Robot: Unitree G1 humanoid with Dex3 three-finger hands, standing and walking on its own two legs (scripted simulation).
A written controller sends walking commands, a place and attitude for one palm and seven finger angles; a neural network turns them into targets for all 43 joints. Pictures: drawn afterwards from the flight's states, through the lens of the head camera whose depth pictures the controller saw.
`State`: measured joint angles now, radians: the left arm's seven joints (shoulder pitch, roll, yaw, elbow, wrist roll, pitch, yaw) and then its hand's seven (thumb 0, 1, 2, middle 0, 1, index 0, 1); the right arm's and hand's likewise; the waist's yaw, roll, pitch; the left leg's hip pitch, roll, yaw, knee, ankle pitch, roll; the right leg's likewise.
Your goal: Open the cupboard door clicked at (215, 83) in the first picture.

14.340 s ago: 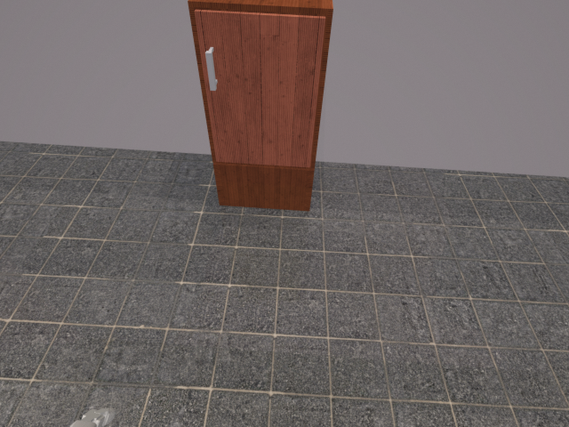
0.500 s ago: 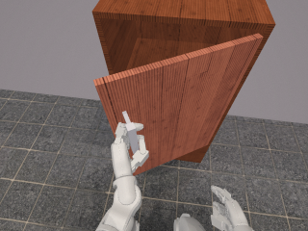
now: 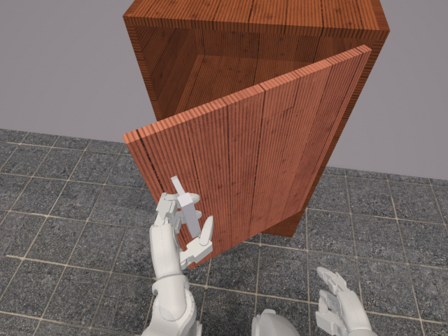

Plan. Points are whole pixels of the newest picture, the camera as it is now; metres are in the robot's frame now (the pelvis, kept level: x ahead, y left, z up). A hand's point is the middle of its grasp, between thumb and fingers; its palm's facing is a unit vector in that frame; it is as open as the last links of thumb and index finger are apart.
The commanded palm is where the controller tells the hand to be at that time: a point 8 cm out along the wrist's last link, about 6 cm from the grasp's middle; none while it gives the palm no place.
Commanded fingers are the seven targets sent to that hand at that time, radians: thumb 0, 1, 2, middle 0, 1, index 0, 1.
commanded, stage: open thumb and fingers to let go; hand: left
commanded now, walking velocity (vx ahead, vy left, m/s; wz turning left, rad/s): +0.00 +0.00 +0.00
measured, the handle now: (186, 208) +0.33 +0.08 +0.04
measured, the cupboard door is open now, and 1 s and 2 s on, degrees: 37 39 39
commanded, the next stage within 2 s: slide the hand sideways off the handle in 0.56 s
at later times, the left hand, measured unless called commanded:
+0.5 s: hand (192, 241) +0.27 +0.06 +0.03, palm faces +0.19 -0.98 -0.02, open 14.7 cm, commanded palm +0.23 +0.09 +0.03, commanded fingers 0.00 -0.50 0.30 -0.16 -0.35 -0.16 -0.35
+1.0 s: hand (191, 269) +0.23 +0.06 +0.04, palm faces -0.23 -0.97 +0.08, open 16.4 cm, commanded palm +0.21 +0.11 +0.03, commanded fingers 0.00 -0.50 0.30 -0.15 -0.30 -0.15 -0.30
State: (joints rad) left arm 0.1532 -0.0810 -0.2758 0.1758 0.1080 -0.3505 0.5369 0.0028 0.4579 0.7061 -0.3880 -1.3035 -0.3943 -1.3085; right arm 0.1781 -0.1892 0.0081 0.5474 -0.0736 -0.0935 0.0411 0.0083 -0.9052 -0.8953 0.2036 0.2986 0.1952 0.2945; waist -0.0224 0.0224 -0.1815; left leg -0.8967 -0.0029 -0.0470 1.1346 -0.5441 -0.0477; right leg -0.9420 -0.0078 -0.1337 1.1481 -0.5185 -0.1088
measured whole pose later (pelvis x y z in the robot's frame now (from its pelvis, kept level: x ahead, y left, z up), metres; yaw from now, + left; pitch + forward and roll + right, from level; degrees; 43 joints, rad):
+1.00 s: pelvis -0.01 +0.06 -0.02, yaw -2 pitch +17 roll -1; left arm 0.27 -0.02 -0.38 0.01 0.04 -0.36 0.13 -0.01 -0.50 0.30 -0.13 -0.30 -0.13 -0.30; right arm 0.25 -0.22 0.01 0.40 -0.02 -0.06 0.05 0.01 -0.90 -0.90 0.21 0.30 0.20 0.29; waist -0.02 0.03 -0.16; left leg -0.95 -0.03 0.02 1.25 -0.59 0.04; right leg -0.99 -0.03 -0.07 1.22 -0.52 -0.02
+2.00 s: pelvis -0.01 +0.06 -0.03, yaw -3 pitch +18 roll -2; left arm 0.60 0.16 -0.16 -0.28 -0.10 -0.39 -0.10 -0.01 -0.50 0.30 -0.15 -0.30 -0.15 -0.30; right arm 0.24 -0.21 0.01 0.35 0.00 -0.06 -0.01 0.01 -0.90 -0.90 0.21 0.30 0.20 0.29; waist 0.00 0.02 -0.19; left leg -1.03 -0.01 -0.01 1.36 -0.64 0.04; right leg -1.06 -0.02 -0.10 1.30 -0.56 -0.03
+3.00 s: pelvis +0.03 +0.07 +0.07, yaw -3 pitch +0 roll -2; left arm 0.56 0.36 0.23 -0.50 -0.06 0.00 0.14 0.01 0.32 0.65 -0.19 -0.30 -0.19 -0.30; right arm 0.29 -0.22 0.06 0.51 0.02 -0.10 -0.10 0.01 -0.90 -0.89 0.21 0.30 0.20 0.30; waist 0.05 0.06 -0.09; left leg -0.27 -0.01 0.02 0.69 -0.42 0.04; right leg -0.30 0.01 -0.06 0.64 -0.34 -0.01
